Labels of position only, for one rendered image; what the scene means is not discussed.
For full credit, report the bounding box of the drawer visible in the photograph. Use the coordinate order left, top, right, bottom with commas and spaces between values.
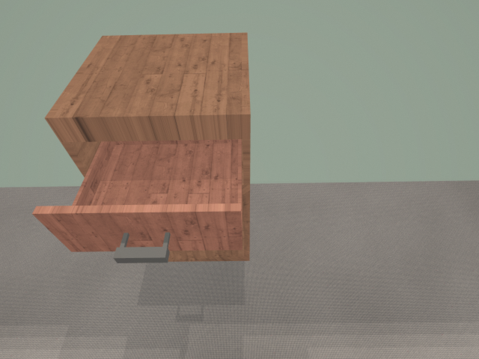
32, 139, 242, 252

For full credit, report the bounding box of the cabinet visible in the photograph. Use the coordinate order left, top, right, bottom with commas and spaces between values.
45, 33, 251, 262

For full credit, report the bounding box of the handle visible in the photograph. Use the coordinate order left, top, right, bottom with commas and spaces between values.
114, 233, 171, 263

